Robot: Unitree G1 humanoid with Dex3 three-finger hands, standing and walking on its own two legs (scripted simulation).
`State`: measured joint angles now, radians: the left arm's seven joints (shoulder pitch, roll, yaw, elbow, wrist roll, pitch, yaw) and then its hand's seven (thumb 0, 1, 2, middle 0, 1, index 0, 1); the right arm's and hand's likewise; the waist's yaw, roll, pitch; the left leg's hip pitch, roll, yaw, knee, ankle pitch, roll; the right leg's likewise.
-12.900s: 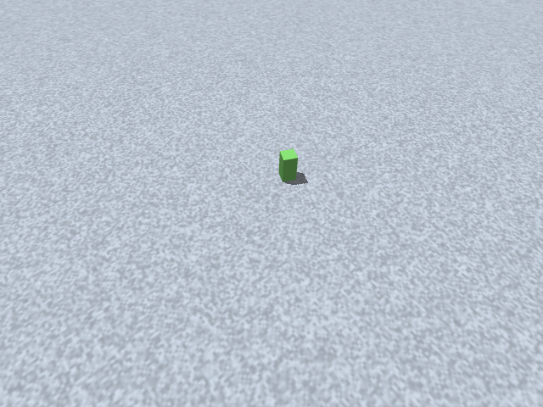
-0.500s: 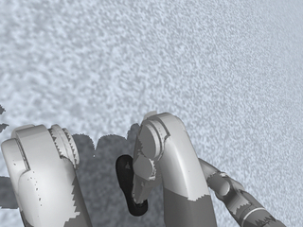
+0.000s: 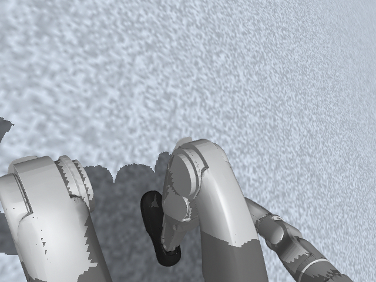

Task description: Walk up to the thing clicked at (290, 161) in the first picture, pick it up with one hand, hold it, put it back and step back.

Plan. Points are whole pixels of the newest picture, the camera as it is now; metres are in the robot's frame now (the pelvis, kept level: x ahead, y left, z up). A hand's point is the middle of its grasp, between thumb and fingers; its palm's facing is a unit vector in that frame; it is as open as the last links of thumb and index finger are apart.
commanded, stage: close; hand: left
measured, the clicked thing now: out of the picture +0.41 +0.33 -0.20
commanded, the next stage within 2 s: settle in 0.06 s
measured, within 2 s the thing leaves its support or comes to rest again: leaves its support in 0.04 s
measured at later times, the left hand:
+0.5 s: hand out of the picture +0.38 +0.35 -0.15, palm faces +0.58 -0.81 +0.02, open 10.5 cm
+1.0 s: hand out of the picture +0.33 +0.36 -0.02, palm faces +0.55 -0.84 -0.02, open 10.6 cm
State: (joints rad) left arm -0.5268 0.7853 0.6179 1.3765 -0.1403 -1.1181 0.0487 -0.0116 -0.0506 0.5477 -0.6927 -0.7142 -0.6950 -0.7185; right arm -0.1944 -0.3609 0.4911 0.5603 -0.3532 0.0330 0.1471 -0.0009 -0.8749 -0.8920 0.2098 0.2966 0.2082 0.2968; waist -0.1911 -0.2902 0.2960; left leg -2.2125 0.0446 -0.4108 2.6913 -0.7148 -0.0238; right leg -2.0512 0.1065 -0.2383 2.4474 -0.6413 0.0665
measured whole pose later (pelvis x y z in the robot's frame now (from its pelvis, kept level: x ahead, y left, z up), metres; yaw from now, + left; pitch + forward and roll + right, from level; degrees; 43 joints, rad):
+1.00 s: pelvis +0.01 -0.01 +0.04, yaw +6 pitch +23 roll -12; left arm -0.33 0.49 0.47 0.69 -0.19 -0.72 -0.04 -0.02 -0.54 0.98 -0.76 -1.12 -0.77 -1.13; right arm -0.03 -0.29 0.18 0.60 -0.14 0.07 0.12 0.00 -0.90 -0.90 0.21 0.30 0.21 0.30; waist -0.08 -0.10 0.01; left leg -2.25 0.04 -0.25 2.50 -0.68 -0.02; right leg -2.11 0.03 -0.14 2.36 -0.68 0.04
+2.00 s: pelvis +0.07 -0.01 +0.35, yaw +16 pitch +22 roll -3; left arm -0.04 0.18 0.21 0.17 -0.16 -0.32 0.09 -0.02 -0.61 1.04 -0.77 -1.16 -0.78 -1.16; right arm 0.17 -0.21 -0.01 0.58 0.01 -0.03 -0.04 0.01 -0.92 -0.90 0.20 0.30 0.20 0.30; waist -0.03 0.01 -0.15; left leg -1.22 0.06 -0.06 1.43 -0.59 -0.02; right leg -1.15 -0.02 -0.06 1.38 -0.61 0.02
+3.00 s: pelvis +0.10 -0.01 +0.44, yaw +17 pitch +10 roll -1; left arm -0.07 0.13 0.16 0.30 -0.13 -0.33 0.14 -0.02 -0.61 1.03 -0.79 -1.14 -0.80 -1.14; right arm 0.21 -0.20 0.00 0.64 -0.02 0.00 -0.05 0.01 -0.92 -0.90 0.20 0.30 0.20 0.30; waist -0.02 0.01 -0.06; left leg -0.69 0.06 -0.02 0.96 -0.44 -0.03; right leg -0.63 -0.02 -0.04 0.93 -0.47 0.01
